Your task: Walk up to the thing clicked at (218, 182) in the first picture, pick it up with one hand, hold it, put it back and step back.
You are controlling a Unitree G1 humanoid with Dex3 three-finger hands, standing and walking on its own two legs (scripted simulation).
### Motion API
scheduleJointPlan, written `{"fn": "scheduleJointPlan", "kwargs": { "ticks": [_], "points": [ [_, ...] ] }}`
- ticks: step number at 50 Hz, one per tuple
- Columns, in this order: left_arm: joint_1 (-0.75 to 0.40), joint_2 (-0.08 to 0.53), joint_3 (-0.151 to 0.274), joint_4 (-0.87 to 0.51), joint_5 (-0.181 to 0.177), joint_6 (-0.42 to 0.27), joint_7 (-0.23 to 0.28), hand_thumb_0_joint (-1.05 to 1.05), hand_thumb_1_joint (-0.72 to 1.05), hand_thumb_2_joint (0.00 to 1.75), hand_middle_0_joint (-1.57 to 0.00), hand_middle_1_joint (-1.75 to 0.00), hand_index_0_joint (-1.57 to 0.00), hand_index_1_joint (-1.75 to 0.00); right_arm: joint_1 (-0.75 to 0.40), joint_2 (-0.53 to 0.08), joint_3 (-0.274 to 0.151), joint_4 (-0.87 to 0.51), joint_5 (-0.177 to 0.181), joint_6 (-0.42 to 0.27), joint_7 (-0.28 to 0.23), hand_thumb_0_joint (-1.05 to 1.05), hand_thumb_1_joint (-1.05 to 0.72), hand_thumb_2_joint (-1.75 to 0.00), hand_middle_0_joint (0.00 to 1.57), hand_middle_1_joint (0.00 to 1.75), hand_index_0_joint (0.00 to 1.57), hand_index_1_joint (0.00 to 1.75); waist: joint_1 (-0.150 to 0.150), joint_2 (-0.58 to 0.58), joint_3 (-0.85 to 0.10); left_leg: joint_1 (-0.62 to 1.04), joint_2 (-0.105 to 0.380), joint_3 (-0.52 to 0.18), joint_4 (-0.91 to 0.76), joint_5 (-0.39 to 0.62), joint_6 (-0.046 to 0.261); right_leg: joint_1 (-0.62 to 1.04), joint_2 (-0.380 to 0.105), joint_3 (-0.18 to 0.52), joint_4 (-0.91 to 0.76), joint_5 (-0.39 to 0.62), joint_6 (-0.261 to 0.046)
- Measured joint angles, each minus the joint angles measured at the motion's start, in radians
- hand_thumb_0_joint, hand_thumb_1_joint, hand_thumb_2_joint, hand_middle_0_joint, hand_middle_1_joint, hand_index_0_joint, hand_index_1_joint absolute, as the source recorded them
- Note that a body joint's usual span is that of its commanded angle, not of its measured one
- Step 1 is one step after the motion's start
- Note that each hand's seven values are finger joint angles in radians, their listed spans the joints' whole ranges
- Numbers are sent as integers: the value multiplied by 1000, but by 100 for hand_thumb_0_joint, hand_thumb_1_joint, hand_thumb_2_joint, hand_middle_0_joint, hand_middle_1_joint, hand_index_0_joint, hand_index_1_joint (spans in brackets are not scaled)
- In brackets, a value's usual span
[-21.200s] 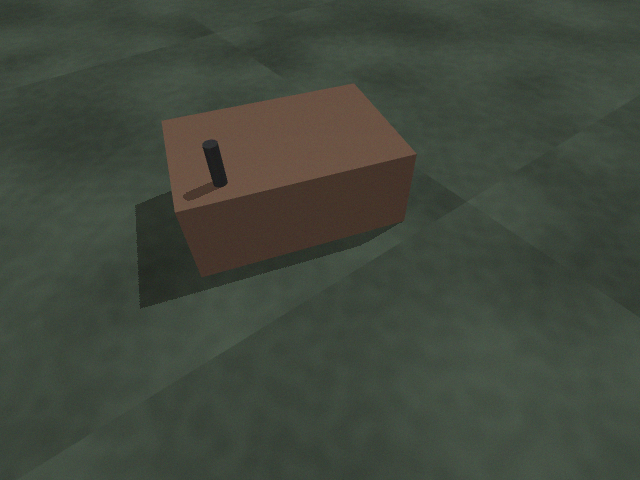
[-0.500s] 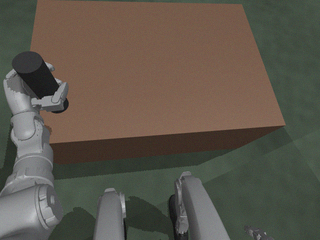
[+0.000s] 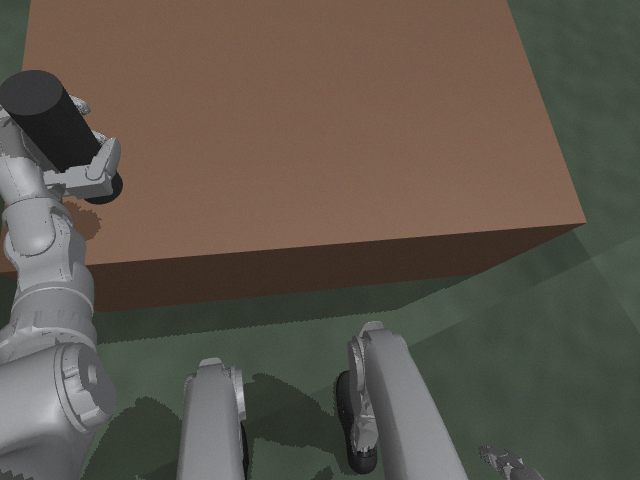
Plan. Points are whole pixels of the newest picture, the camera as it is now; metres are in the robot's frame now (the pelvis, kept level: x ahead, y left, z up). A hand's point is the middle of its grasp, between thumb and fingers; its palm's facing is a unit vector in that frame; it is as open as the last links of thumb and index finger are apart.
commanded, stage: lower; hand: left
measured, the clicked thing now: (72, 147) +0.52 +0.22 +0.00
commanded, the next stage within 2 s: loosen in 0.98 s
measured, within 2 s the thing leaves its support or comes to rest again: rests again in 0.78 s
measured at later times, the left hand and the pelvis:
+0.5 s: hand (99, 166) +0.53 +0.22 -0.06, palm faces +0.24 -0.97 -0.01, open 7.6 cm; pelvis -0.01 +0.00 -0.06, yaw +0 degrees
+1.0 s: hand (107, 176) +0.53 +0.22 -0.09, palm faces +0.22 -0.98 -0.02, open 7.6 cm; pelvis -0.02 +0.00 -0.09, yaw +0 degrees
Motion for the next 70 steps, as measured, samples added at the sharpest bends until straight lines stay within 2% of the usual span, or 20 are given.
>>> {"fn": "scheduleJointPlan", "kwargs": {
  "ticks": [10, 38, 57, 62, 67, 70],
  "points": [
    [-20, 24, 12, -15, 10, 1, -16, 0, -17, 121, -87, -123, -87, -121, -1, -17, 1, -5, -7, 4, 0, 0, -93, -91, 20, 30, 20, 29, -16, -6, 17, -100, -8, -5, 104, -18, -4, -103, -4, 5, 102, -13, 1],
    [-95, 67, 28, 8, 30, 41, -26, 0, -17, 121, -87, -124, -87, -121, -4, -28, 16, -17, -12, 16, 2, 0, -92, -90, 20, 29, 20, 29, -33, 0, 41, -244, -27, -11, 257, -27, -2, -243, -11, 14, 245, -16, 10],
    [-126, 76, 10, 19, 39, 47, -25, 0, -16, 119, -88, -121, -88, -119, 6, -33, 21, -22, -13, 23, 8, 0, -91, -90, 20, 29, 20, 29, -37, 0, 42, -289, -37, -9, 302, -24, 6, -281, -17, 21, 283, -14, 18],
    [-133, 77, 9, 13, 35, 51, -25, 1, -13, 110, -92, -113, -91, -111, 3, -31, 21, -26, -13, 23, 10, 0, -92, -90, 20, 30, 20, 29, -37, -2, 46, -298, -38, -9, 313, -22, 10, -286, -16, 21, 289, -10, 22],
    [-140, 73, -5, 7, 38, 53, -19, 1, -12, 88, -95, -101, -95, -99, 3, -27, 22, -29, -11, 24, 10, 0, -92, -90, 21, 30, 20, 29, -37, -3, 43, -304, -41, -7, 314, -20, 14, -288, -19, 23, 288, -10, 23],
    [-144, 70, -14, 4, 40, 55, -16, 1, -15, 73, -92, -90, -92, -88, 4, -27, 23, -31, -10, 25, 11, 0, -93, -90, 21, 30, 20, 30, -36, -2, 41, -304, -43, -6, 312, -18, 15, -287, -21, 24, 286, -10, 22]
  ]
}}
